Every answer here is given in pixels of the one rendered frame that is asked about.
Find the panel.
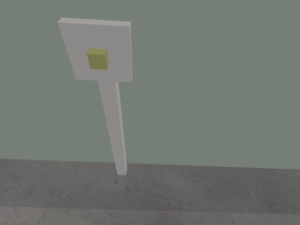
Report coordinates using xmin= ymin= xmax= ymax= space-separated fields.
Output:
xmin=57 ymin=17 xmax=132 ymax=175

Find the button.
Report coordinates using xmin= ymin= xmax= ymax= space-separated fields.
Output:
xmin=87 ymin=48 xmax=109 ymax=70

